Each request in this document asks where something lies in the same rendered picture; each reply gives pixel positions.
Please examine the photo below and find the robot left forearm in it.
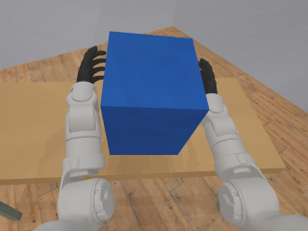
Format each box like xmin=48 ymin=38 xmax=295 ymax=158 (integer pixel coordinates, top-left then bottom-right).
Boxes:
xmin=57 ymin=81 xmax=105 ymax=217

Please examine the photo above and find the table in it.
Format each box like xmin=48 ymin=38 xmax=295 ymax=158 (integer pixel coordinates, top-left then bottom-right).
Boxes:
xmin=0 ymin=77 xmax=286 ymax=221

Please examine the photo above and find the right robot hand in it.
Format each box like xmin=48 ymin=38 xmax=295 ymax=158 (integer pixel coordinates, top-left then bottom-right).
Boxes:
xmin=198 ymin=58 xmax=218 ymax=94

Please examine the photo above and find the carton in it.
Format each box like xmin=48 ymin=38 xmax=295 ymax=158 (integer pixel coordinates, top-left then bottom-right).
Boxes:
xmin=100 ymin=31 xmax=210 ymax=155

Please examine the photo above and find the right robot upper arm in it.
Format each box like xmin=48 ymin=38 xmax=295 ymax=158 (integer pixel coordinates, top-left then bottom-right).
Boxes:
xmin=218 ymin=177 xmax=308 ymax=231

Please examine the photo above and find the left robot upper arm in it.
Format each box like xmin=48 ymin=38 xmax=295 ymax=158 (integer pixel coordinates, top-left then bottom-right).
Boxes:
xmin=33 ymin=177 xmax=116 ymax=231

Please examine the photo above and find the robot right forearm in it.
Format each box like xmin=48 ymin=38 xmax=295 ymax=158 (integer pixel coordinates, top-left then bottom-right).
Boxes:
xmin=200 ymin=93 xmax=280 ymax=210

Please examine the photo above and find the left robot hand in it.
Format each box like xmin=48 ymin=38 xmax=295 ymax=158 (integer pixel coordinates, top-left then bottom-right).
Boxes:
xmin=76 ymin=46 xmax=107 ymax=84

